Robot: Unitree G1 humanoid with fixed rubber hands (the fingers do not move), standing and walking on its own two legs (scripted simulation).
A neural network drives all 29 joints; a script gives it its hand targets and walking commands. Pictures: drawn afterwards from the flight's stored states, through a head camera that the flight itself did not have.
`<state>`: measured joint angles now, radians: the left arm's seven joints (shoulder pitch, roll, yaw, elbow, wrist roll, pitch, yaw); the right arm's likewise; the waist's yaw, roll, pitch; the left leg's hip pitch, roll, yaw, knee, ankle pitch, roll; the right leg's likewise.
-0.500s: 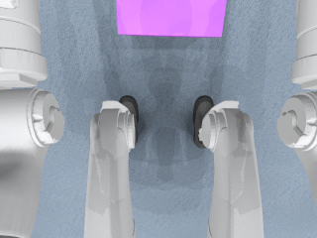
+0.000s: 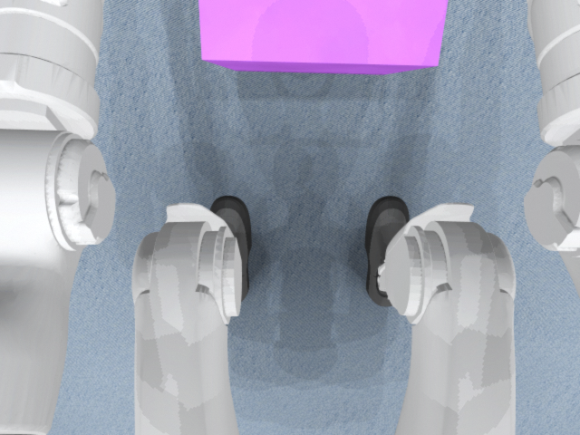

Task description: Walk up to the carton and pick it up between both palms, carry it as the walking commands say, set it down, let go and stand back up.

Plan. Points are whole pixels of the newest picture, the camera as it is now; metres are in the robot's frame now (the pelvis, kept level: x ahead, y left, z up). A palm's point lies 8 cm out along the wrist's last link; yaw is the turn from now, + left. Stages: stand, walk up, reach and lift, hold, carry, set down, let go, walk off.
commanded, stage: reach and lift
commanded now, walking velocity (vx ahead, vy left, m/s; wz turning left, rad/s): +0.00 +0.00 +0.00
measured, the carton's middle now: out of the picture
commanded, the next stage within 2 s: none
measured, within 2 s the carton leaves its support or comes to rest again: leaves its support in 1.86 s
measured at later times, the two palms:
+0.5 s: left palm out of the picture +0.58 +0.21 -0.22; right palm out of the picture +0.59 -0.18 -0.21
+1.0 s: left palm out of the picture +0.58 +0.17 -0.22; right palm out of the picture +0.59 -0.16 -0.22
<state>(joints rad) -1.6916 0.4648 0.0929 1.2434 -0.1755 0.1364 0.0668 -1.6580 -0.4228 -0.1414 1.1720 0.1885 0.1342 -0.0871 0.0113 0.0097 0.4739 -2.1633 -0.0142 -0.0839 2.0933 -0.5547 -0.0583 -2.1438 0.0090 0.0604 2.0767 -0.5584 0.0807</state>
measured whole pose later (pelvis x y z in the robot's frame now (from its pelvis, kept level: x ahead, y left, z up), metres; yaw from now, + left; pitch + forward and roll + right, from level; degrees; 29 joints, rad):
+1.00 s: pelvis +0.01 +0.00 -0.03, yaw +0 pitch +36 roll -1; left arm -1.69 0.38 0.11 1.22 -0.13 0.08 0.08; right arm -1.67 -0.38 -0.11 1.17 0.19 0.10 -0.10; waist 0.01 -0.01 0.52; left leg -2.22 0.00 -0.08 2.19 -0.59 -0.06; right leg -2.21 0.03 0.07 2.17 -0.59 0.09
